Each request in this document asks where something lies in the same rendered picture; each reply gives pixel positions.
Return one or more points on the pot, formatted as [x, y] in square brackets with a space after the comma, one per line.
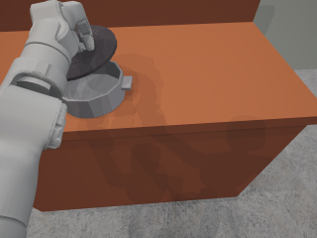
[98, 93]

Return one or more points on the lid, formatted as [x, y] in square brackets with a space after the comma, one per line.
[87, 62]

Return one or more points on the robot left upper arm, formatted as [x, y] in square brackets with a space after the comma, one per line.
[30, 122]

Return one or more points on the table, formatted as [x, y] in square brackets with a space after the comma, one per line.
[212, 103]

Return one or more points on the left robot hand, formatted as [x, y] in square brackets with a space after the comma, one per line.
[83, 26]

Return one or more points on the robot left forearm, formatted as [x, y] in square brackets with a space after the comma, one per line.
[46, 57]

